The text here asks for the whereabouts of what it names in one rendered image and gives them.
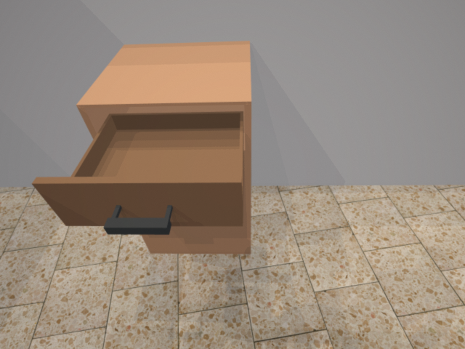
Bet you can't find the handle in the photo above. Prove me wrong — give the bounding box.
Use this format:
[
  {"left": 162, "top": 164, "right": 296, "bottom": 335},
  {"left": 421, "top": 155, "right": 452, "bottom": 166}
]
[{"left": 104, "top": 205, "right": 173, "bottom": 235}]

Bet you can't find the drawer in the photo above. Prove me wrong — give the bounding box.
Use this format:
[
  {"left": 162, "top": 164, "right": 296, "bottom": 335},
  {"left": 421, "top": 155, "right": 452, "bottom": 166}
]
[{"left": 32, "top": 111, "right": 243, "bottom": 226}]

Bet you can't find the cabinet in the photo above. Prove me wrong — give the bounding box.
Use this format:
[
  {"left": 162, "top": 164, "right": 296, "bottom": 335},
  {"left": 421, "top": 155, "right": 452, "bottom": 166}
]
[{"left": 76, "top": 41, "right": 251, "bottom": 254}]

